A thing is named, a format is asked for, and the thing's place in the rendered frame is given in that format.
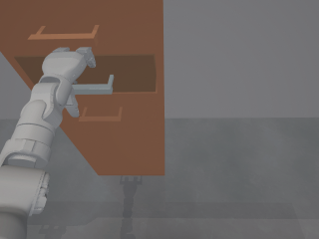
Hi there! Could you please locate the cabinet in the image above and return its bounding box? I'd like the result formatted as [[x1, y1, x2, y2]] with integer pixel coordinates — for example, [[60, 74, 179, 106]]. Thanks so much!
[[0, 0, 164, 176]]

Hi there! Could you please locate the robot left hand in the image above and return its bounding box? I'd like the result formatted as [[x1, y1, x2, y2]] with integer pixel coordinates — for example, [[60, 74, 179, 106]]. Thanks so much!
[[42, 47, 96, 118]]

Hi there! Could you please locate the left robot forearm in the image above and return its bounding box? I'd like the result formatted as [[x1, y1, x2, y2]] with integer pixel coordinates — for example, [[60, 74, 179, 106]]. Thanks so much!
[[0, 73, 72, 168]]

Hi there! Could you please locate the robot left upper arm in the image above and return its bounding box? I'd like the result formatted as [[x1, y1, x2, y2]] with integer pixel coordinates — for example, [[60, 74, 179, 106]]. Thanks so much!
[[0, 164, 50, 239]]

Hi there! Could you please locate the drawer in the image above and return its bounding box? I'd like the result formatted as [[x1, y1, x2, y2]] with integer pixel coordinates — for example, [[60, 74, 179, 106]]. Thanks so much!
[[14, 53, 157, 93]]

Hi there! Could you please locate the handle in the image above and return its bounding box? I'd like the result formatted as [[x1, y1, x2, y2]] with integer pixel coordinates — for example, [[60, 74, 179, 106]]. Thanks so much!
[[72, 75, 114, 95], [79, 116, 123, 124], [27, 33, 99, 48]]

